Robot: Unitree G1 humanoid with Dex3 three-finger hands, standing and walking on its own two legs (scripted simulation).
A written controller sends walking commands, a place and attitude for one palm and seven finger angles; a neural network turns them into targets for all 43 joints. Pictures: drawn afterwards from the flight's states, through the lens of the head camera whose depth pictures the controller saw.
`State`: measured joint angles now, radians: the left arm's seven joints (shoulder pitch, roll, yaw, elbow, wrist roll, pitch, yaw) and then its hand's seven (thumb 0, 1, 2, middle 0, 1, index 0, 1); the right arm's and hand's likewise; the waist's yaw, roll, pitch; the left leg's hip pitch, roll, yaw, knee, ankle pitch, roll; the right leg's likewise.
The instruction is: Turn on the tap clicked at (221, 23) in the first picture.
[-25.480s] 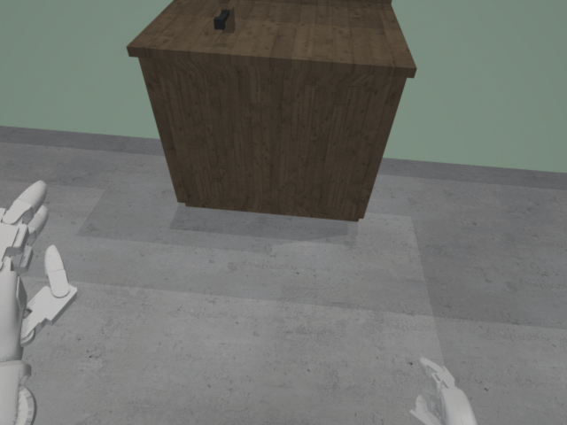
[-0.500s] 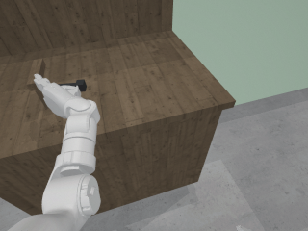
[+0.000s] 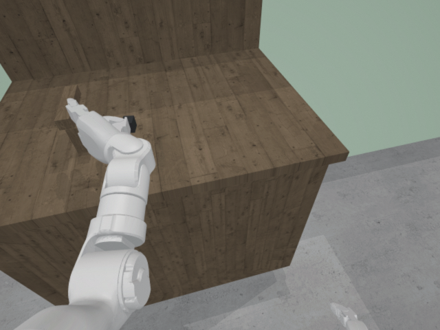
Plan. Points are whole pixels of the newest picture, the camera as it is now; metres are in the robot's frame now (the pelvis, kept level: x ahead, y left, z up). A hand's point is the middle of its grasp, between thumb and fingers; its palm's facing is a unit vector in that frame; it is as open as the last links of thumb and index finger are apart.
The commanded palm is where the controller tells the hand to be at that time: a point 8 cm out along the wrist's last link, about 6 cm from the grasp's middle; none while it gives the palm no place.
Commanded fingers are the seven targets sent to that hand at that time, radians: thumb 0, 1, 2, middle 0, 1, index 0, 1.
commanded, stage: draw the hand back beside the body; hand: left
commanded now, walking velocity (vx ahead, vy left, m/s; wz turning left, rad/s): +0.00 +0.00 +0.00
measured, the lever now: (129, 124) +0.52 +0.25 +0.11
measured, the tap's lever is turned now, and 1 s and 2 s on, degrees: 79 79 79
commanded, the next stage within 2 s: step back with the hand held close in 1.58 s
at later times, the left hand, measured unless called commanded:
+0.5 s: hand (103, 158) +0.34 +0.22 +0.17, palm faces +0.38 -0.90 -0.19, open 7.7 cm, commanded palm +0.31 +0.24 +0.18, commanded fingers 0.00 0.90 0.90 -0.17 -0.21 -0.17 -0.21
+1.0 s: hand (68, 200) +0.26 +0.24 +0.17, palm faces +0.37 -0.90 -0.24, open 7.5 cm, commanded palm +0.21 +0.27 +0.18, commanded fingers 0.00 0.90 0.90 -0.20 -0.29 -0.20 -0.29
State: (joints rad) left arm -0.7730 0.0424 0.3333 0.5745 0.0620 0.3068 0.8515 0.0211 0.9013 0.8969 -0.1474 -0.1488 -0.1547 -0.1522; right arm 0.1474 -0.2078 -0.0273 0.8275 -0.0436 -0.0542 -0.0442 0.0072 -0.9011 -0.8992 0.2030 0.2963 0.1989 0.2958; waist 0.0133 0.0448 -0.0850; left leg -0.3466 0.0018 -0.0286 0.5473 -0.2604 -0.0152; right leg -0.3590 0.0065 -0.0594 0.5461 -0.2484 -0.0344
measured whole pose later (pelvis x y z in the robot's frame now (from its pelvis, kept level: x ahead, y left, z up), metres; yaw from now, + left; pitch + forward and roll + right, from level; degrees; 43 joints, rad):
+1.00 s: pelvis -0.01 +0.01 +0.02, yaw -2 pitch -7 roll +0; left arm 0.13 0.30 0.22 -0.13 -0.07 -0.12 0.12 0.02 0.89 0.90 -0.19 -0.26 -0.20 -0.26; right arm 0.17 -0.20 0.03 0.66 0.01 -0.10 -0.06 0.01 -0.90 -0.90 0.20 0.30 0.20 0.30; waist 0.06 0.05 0.06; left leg -0.04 0.01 0.01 0.33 -0.17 0.00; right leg -0.05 0.02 -0.02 0.31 -0.14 -0.02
